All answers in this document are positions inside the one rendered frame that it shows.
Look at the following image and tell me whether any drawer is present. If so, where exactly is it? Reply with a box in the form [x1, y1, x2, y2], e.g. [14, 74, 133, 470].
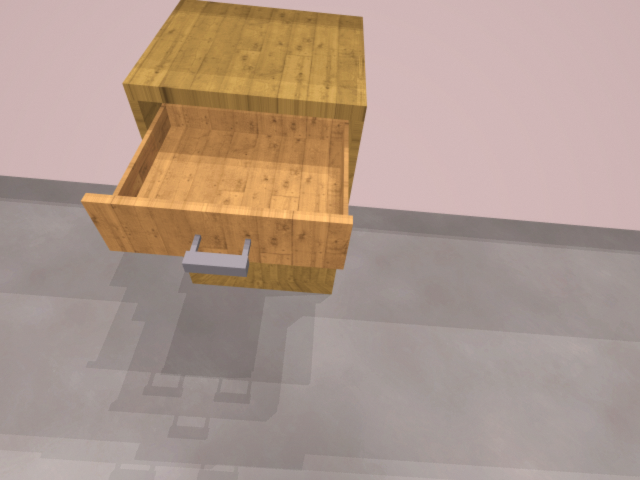
[81, 103, 353, 270]

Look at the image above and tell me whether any cabinet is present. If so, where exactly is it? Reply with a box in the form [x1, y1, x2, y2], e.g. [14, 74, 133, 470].
[122, 0, 367, 294]

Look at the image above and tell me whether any handle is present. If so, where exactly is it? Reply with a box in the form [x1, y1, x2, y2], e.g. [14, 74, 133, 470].
[182, 234, 251, 277]

